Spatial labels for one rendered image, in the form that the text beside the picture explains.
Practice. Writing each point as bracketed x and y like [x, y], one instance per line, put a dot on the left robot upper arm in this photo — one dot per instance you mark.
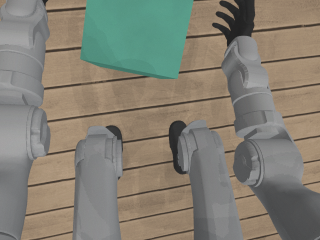
[24, 136]

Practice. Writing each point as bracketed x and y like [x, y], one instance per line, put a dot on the right robot upper arm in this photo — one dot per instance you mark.
[273, 169]

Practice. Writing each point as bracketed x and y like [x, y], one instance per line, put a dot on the carton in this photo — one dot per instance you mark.
[143, 37]

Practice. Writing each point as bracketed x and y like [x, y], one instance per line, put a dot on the left robot foot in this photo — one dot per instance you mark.
[116, 131]

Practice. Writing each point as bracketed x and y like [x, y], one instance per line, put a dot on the right robot forearm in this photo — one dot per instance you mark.
[248, 84]

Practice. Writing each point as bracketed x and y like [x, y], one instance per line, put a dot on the left robot thigh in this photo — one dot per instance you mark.
[95, 215]

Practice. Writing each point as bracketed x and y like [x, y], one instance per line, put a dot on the left robot forearm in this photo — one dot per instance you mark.
[23, 33]

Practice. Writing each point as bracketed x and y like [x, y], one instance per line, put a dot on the robot right hand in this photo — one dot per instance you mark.
[243, 24]

